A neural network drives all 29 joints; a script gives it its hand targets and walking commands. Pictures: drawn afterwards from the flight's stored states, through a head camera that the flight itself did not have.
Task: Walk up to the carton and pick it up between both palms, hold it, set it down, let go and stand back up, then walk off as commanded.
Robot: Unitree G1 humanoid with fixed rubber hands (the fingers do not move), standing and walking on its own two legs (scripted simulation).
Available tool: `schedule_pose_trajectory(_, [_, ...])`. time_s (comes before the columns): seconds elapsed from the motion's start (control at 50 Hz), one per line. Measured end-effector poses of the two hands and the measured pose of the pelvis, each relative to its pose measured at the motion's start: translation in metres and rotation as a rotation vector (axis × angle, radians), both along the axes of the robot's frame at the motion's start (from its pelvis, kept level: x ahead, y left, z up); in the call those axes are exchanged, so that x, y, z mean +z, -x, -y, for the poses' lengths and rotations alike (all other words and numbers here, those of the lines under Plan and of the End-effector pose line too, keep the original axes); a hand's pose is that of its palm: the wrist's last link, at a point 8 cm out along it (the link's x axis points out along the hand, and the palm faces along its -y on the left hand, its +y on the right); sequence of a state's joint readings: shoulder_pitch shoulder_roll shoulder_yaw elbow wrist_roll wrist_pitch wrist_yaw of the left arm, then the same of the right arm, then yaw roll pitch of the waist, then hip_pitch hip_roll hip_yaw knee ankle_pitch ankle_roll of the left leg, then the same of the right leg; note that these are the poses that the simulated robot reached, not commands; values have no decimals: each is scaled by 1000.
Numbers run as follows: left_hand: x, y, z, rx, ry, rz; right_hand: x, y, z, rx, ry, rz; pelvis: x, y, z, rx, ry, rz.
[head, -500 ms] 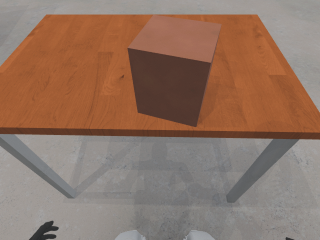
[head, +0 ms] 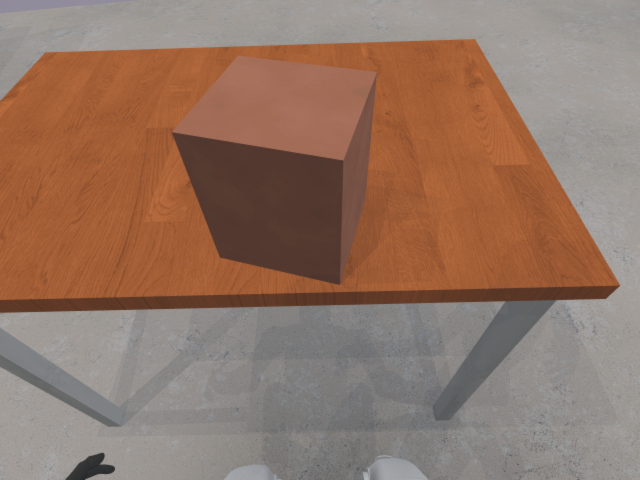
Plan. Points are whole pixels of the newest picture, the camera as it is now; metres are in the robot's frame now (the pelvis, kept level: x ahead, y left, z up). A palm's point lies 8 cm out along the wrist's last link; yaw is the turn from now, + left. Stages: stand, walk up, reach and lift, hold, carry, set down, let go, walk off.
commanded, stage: walk up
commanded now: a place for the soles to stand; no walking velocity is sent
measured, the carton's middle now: (290, 174) +0.44 +0.06 +0.14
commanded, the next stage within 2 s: reach and lift in 1.30 s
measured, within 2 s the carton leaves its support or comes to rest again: neither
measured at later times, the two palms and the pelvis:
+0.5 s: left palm out of the picture +0.11 +0.35 -0.09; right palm out of the picture +0.08 -0.30 -0.10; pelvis +0.01 +0.02 +0.00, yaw +1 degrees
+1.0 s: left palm out of the picture +0.11 +0.36 -0.08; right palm out of the picture +0.08 -0.30 -0.10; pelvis +0.01 +0.03 +0.00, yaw +1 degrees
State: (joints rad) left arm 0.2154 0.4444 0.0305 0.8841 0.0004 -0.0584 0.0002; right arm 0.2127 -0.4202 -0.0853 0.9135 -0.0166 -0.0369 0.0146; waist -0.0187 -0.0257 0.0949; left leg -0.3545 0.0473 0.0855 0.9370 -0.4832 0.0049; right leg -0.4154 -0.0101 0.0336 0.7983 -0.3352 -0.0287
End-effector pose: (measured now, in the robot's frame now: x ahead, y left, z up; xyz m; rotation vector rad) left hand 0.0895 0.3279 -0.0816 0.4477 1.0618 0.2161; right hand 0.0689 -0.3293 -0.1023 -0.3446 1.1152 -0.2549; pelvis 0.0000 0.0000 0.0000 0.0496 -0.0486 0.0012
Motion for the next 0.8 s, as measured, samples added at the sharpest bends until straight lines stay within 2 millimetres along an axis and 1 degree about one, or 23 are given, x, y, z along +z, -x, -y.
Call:
schedule_pose_trajectory(0.1, [11, -4, -3, 11, -44, -14, -11, -6, -1, 0, -30, -32, 1, -8, 3, 5, 4, -16])
schedule_pose_trajectory(0.22, [15, -11, -18, 21, -70, -11, -18, -12, -16, 5, -45, -47, 0, -13, -9, 11, 24, -25])
schedule_pose_trajectory(0.28, [9, -14, -27, 22, -64, 4, -18, -13, -25, 7, -35, -39, -4, -13, -18, 13, 38, -18])
schedule_pose_trajectory(0.32, [6, -18, -29, 23, -50, 24, -12, -14, -29, 9, -27, -32, -3, -13, -22, 16, 33, -14])
schedule_pose_trajectory(0.38, [1, -23, -26, 19, -28, 39, -4, -13, -27, 11, -5, -27, -2, -11, -22, 17, 32, -14])
schedule_pose_trajectory(0.44, [-4, -21, -23, 19, -11, 37, 0, -13, -24, 11, 8, -25, -2, -9, -21, 18, 30, -13])
schedule_pose_trajectory(0.58, [-5, -18, -31, 23, -4, 36, 2, -12, -32, 12, 14, -34, -2, -8, -30, 23, 35, -13])
schedule_pose_trajectory(0.7, [-5, -19, -30, 23, -3, 34, 2, -13, -31, 14, 14, -34, -2, -9, -29, 22, 34, -15])
schedule_pose_trajectory(0.8, [-4, -18, -33, 27, -12, 36, 0, -13, -33, 16, 10, -33, -2, -9, -30, 24, 34, -14])
